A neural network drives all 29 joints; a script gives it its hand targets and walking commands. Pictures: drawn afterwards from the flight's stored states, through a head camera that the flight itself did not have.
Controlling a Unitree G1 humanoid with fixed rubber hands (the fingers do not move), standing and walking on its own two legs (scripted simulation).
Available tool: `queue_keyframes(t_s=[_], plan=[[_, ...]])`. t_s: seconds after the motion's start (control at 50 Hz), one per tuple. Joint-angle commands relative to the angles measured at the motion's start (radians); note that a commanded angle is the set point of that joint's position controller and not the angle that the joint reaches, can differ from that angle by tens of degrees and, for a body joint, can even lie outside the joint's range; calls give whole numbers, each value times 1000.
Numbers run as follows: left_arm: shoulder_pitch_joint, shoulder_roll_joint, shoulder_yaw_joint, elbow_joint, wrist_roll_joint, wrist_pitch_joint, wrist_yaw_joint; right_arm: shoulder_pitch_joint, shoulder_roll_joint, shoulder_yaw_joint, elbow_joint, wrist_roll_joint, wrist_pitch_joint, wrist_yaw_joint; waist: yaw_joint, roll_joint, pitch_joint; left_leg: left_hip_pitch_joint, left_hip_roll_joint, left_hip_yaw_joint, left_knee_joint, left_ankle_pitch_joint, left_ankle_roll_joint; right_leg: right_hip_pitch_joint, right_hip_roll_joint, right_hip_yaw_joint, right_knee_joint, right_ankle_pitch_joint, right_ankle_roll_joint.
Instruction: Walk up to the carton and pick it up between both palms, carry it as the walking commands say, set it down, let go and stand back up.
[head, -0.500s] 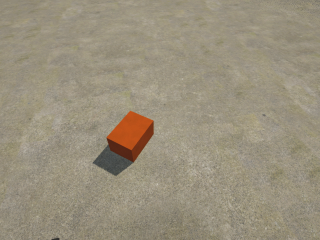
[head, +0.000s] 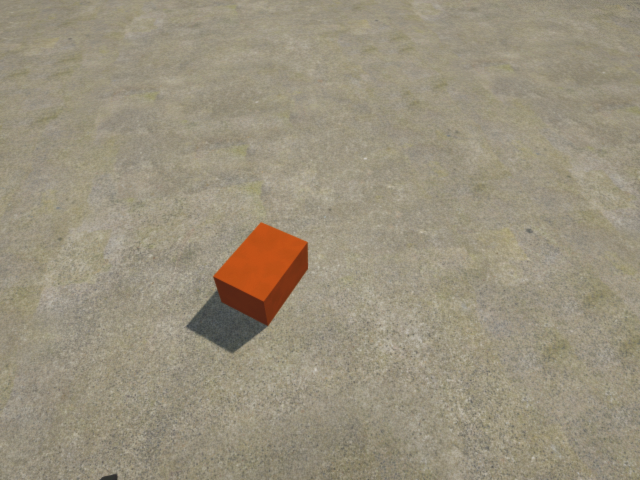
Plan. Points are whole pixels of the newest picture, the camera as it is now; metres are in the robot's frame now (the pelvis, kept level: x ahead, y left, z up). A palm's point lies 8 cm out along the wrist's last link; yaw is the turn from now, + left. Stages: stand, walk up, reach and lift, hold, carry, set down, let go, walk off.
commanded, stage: stand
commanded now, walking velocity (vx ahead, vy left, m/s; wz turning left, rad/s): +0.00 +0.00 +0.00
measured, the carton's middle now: (264, 272) +0.90 +0.22 -0.70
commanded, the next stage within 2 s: walk up in 0.22 s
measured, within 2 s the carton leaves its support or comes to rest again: neither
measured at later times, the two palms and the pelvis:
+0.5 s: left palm out of the picture +0.09 +0.31 -0.11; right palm out of the picture +0.08 -0.29 -0.12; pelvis +0.01 +0.00 +0.00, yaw +1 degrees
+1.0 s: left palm out of the picture +0.11 +0.39 -0.11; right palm (518, 447) +0.20 -0.27 -0.12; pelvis +0.10 +0.05 -0.02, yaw +9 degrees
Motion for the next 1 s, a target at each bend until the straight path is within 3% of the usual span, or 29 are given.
queue_keyframes(t_s=[0.0, 0.02, 0.06, 0.12, 0.26, 0.28, 0.3, 0.34, 0.38, 0.4, 0.44, 0.46, 0.48, 0.52, 0.56, 0.6, 0.62, 0.64, 0.66, 0.68, 0.7, 0.72, 0.78, 0.82, 0.88, 0.92, 0.94, 0.96, 0.98], plan=[[-52, 186, 30, -60, 1, -29, 7, -51, -193, -34, -67, 1, -21, -13, -8, 7, -74, 16, 96, -75, -46, 81, 50, -30, -145, 135, -93, 136, -18], [-72, 235, 42, -71, 7, -22, 19, -40, -175, -32, -54, 4, -11, -14, -27, -57, -57, 10, 95, -83, -70, 93, 52, -17, -134, 98, -89, 134, -14], [-36, 197, 37, -59, -11, -24, 14, -45, -217, -39, -58, 6, -19, -11, -2, -61, -119, 16, 99, -80, -55, 135, 51, 40, -141, 100, -72, 215, -14], [-17, 192, 32, -59, -14, -26, 14, -33, -238, -44, -66, -3, -26, -7, -4, 15, -120, 50, 108, -71, -44, 181, 49, 55, -140, 131, -80, 207, -16], [-47, 220, 40, -66, 10, -18, 13, -22, -201, -33, -53, 13, -17, -23, -17, -20, -115, 41, 106, -69, -46, 237, 41, 79, -143, 105, -66, 267, -15], [-24, 191, 30, -64, -2, -20, 18, -14, -178, -26, -38, -7, -18, -13, 14, 22, -55, 17, 99, -58, -42, 176, 41, 28, -137, 129, -69, 243, -15], [-42, 200, 33, -74, -8, -24, 16, -15, -152, -22, -39, 3, -15, -13, -9, -7, -125, 39, 106, -70, -59, 180, 47, 62, -152, 119, -44, 253, -28], [-23, 241, 46, -52, -9, -12, 15, -52, -196, -23, -63, 8, -5, -22, 3, -78, -96, 39, 105, -68, -63, 195, 46, 41, -132, 90, -72, 211, -5], [-18, 188, 32, -47, -7, -16, 13, -52, -242, -37, -54, -8, -17, -20, 1, 13, -48, 19, 102, -69, -65, 121, 53, 22, -142, 125, -85, 170, -20], [19, 324, 97, -131, 13, -41, -8, 41, -287, -91, -114, 3, -18, 13, 18, 14, -140, -71, 66, -85, 23, -203, 117, 145, -87, 14, 30, -200, -47], [121, 329, 113, -122, 23, -51, -12, -35, -265, -83, -162, -5, -8, 35, 70, -27, -37, -370, 21, -41, 132, -393, 123, 215, -183, 191, -78, -493, -123], [151, 372, 135, -124, 31, -57, -11, -91, -223, -85, -200, -17, -8, 41, 104, -129, 28, -428, 0, 38, 354, -272, 95, 147, -321, 362, -185, -562, -189], [138, 377, 143, -151, 28, -64, -13, -102, -233, -90, -223, -25, -10, 51, 95, -139, 33, -503, 20, -30, 471, -291, 84, 147, -409, 458, -239, -563, -238], [68, 388, 160, -201, 26, -68, -12, -31, -251, -93, -247, -20, -19, 64, 54, -86, 46, -498, 77, -70, 488, -270, 84, 121, -434, 404, -194, -419, -266], [43, 367, 159, -227, 32, -74, -20, 19, -234, -103, -245, -20, -25, 70, 20, -73, 38, -389, 117, -63, 388, -244, 78, 92, -425, 298, -178, -261, -225], [13, 358, 137, -247, 28, -73, -34, 114, -219, -114, -227, -9, -42, 76, -35, -189, 56, -222, 97, -33, 221, -187, 61, -24, -343, 122, -102, -78, -169], [-38, 339, 142, -266, 22, -65, -39, 221, -240, -128, -192, -6, -38, 70, -109, -133, -9, -9, 49, 53, 148, -94, 45, -132, -269, 24, 20, -99, -132], [-35, 274, 112, -284, 26, -58, -35, 319, -288, -146, -147, -17, -45, 53, -159, 31, -16, 151, 12, -24, 91, -103, 41, -315, -161, -87, 314, -125, -82], [-58, 179, 89, -324, 13, -53, -37, 418, -389, -174, -152, -25, -47, 44, -206, 338, 13, 219, 218, -457, -146, -454, 128, -594, -17, -100, 653, -354, -32], [-1, 233, 94, -324, 18, -47, -31, 266, -430, -161, -219, -18, -55, 43, -98, 249, 80, 60, 306, -679, -219, -550, 253, -628, -16, 38, 747, -323, -32], [5, 312, 119, -315, 29, -47, -37, 206, -413, -160, -248, -3, -54, 43, -59, 91, 128, -85, 304, -632, -199, -628, 275, -550, -80, 109, 755, -279, -39], [49, 323, 125, -319, 18, -52, -51, 202, -397, -144, -259, 1, -61, 43, -43, 52, 142, -66, 323, -588, -169, -536, 276, -536, -104, 95, 699, -209, -48], [190, 317, 120, -253, -3, -43, -54, 140, -350, -149, -301, -6, -49, 42, -7, 160, 9, -99, 216, -319, -88, -394, 269, -340, -83, 24, 468, -306, -12], [234, 326, 136, -234, 11, -29, -61, 132, -374, -151, -332, -16, -51, 50, 22, 157, -37, -254, 225, -308, -128, -425, 260, -201, -82, -19, 517, -235, -11], [183, 307, 137, -279, 15, -24, -71, 141, -380, -160, -352, -15, -42, 49, 0, 245, 22, -334, 185, -278, -129, -536, 240, -179, -70, -42, 429, -193, -13], [198, 281, 131, -290, 13, -52, -63, 159, -341, -144, -362, -16, -36, 49, 9, 85, 11, -300, 158, -255, 1, -443, 234, -130, -42, -48, 234, -140, -30], [273, 303, 143, -271, 25, -53, -57, 150, -321, -134, -371, -7, -40, 51, 46, 83, -46, -329, 151, -240, 94, -451, 218, -26, -22, -45, 231, -66, -56], [359, 320, 158, -255, 25, -65, -48, 139, -294, -125, -383, -9, -36, 51, 89, 47, -29, -414, 75, -148, 240, -474, 176, 68, -22, -12, 157, -155, -47], [431, 398, 179, -268, 39, -75, -34, 130, -215, -103, -414, -13, -34, 46, 132, -197, 6, -638, -28, -78, 526, -446, 113, 141, -239, 395, -35, -560, -118]])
